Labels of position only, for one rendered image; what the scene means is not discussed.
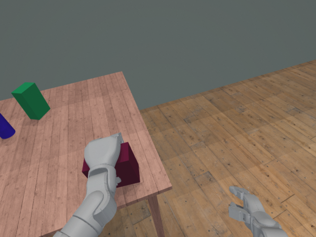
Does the robot left hand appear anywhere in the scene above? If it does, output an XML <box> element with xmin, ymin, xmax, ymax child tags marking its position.
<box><xmin>84</xmin><ymin>132</ymin><xmax>124</xmax><ymax>185</ymax></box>

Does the robot right hand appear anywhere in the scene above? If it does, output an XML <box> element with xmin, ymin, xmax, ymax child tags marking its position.
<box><xmin>229</xmin><ymin>186</ymin><xmax>265</xmax><ymax>230</ymax></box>

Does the sponge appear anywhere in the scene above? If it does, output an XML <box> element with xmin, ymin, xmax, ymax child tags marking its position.
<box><xmin>82</xmin><ymin>142</ymin><xmax>140</xmax><ymax>188</ymax></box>

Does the robot left forearm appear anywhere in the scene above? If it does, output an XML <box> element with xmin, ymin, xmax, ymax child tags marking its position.
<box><xmin>53</xmin><ymin>164</ymin><xmax>117</xmax><ymax>237</ymax></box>

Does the robot right forearm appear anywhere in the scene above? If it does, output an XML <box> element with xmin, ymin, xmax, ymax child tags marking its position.
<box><xmin>250</xmin><ymin>211</ymin><xmax>288</xmax><ymax>237</ymax></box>

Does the table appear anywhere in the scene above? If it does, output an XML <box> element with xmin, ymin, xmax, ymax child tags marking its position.
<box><xmin>0</xmin><ymin>71</ymin><xmax>172</xmax><ymax>237</ymax></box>

